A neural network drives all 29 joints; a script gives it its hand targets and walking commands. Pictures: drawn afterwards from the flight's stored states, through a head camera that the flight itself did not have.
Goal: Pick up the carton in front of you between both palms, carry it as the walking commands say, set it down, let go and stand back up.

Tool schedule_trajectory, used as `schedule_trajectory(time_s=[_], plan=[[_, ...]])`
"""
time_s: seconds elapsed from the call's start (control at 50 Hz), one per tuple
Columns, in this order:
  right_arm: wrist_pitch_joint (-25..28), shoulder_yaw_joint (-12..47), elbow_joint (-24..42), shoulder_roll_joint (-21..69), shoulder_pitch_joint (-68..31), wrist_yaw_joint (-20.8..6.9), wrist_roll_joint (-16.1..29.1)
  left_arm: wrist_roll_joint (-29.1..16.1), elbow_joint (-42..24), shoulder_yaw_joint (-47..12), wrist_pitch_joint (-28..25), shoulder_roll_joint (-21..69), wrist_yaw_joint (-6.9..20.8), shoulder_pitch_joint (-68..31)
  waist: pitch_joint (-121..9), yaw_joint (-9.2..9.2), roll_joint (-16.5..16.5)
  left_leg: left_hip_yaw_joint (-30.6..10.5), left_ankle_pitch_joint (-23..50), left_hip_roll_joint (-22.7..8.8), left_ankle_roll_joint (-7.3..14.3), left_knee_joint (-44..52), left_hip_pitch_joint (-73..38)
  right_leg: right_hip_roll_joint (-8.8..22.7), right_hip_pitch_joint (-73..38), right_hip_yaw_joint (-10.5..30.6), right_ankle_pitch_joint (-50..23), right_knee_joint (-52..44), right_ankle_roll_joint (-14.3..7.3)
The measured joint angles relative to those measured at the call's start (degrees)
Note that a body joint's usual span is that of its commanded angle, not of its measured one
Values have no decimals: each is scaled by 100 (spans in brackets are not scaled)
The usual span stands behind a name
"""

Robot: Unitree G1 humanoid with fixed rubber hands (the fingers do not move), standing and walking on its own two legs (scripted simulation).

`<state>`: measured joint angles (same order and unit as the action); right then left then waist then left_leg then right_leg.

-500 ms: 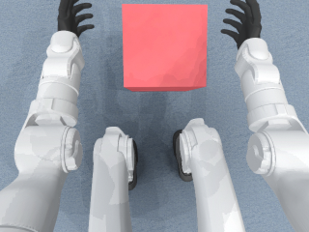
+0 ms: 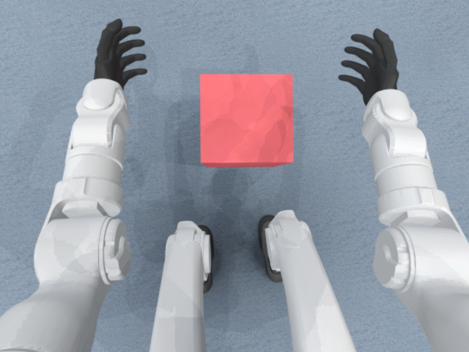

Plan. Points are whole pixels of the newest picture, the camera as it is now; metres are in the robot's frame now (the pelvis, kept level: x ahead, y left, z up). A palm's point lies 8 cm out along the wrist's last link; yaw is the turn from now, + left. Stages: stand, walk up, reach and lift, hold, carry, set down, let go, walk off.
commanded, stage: set down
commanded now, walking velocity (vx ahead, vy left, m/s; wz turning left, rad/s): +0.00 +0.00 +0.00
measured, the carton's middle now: (243, 128) +0.49 -0.05 -0.44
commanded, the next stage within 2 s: let go in 0.18 s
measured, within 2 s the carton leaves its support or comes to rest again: neither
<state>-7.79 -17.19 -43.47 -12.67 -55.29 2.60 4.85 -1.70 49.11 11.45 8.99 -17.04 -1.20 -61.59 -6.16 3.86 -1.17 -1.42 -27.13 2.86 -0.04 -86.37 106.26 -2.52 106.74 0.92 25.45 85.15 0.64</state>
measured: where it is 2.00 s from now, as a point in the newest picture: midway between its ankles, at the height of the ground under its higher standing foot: (238, 265)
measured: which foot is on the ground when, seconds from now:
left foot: down 0.00-1.00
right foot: down 0.00-1.00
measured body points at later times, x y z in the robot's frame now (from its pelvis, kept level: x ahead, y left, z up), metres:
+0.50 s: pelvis +0.05 -0.01 +0.13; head +0.30 +0.00 +0.51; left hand +0.45 +0.19 +0.01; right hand +0.42 -0.24 +0.01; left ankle +0.08 +0.11 -0.53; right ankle +0.09 -0.12 -0.53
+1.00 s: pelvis +0.10 +0.00 +0.21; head +0.17 +0.01 +0.66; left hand +0.30 +0.23 +0.12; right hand +0.28 -0.24 +0.13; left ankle +0.08 +0.11 -0.53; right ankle +0.09 -0.12 -0.53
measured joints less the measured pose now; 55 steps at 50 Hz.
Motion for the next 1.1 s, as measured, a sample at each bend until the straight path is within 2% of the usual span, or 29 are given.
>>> schedule_trajectory(time_s=[0.26, 0.34, 0.44, 0.52, 0.6, 0.86, 0.98, 1.1], plan=[[203, -186, -83, 154, 411, -211, -388, 339, 109, 226, -182, 206, 114, 391, -103, -20, -10, -53, 521, -9, 1, 1690, -1335, 36, -1344, 34, -498, -1676, -18], [240, -93, 83, 188, 853, -351, -633, 576, -162, 274, -192, 403, 15, 879, -104, -66, 7, -61, 653, -4, -6, 2193, -1822, 56, -1818, 50, -609, -2146, -37], [268, 181, 507, 195, 1901, -567, -864, 699, -815, 164, -222, 676, -126, 2077, -16, -115, 45, -88, 782, -2, -19, 2899, -2746, 81, -2724, 54, -704, -2798, -76], [349, 429, 789, 144, 2755, -677, -812, 613, -1227, 7, -334, 737, -114, 3051, 81, -111, 87, -123, 845, -20, -31, 3420, -3595, 81, -3567, 40, -753, -3296, -109], [496, 653, 918, 96, 3461, -726, -654, 508, -1374, -129, -513, 700, -33, 3773, 87, -102, 134, -147, 868, -48, -39, 3829, -4361, 68, -4327, 34, -773, -3696, -133], [888, 1296, 1474, 213, 5814, -626, -407, 336, -1724, -529, -993, 646, 192, 6022, 248, -146, 216, -138, 987, -124, 10, 5133, -7027, 41, -6996, 98, -924, -5032, -133], [834, 1459, 1779, 130, 6663, -639, -375, 276, -2057, -698, -962, 570, 278, 6930, 538, -214, 213, -124, 1126, -131, 51, 5799, -8417, 62, -8404, 138, -1087, -5744, -105], [538, 1504, 1879, 25, 6930, -687, -412, 217, -2315, -850, -676, 493, 411, 7423, 771, -338, 127, -87, 1163, -105, 103, 6119, -9405, 101, -9386, 185, -1130, -6066, -70]])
